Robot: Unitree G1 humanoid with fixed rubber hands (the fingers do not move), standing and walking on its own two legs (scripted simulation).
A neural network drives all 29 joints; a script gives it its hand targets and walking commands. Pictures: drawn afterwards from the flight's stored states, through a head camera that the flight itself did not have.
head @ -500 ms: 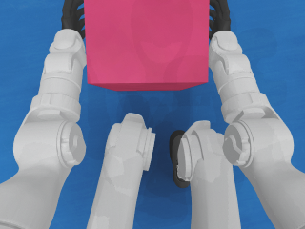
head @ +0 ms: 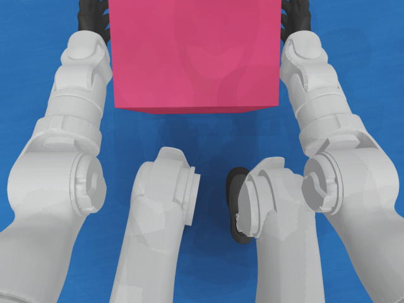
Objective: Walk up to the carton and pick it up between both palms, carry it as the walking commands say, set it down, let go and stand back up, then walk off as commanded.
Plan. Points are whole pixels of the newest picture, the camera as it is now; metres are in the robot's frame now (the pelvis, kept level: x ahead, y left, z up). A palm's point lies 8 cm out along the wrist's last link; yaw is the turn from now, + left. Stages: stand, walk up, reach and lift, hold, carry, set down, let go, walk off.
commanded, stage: set down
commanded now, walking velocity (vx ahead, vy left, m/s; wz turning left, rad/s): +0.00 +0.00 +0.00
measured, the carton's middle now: (196, 55) +0.50 +0.06 -0.22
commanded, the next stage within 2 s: let go in 1.76 s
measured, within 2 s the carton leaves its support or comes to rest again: neither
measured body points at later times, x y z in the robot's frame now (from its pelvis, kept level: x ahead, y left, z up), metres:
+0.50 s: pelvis +0.01 +0.00 +0.01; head +0.36 +0.03 +0.29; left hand +0.50 +0.27 -0.16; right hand +0.55 -0.13 -0.16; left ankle +0.11 +0.09 -0.33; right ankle +0.12 -0.09 -0.33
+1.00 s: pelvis +0.02 +0.00 +0.11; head +0.33 +0.03 +0.43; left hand +0.51 +0.27 -0.01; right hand +0.55 -0.14 -0.01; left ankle +0.11 +0.09 -0.33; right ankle +0.12 -0.09 -0.33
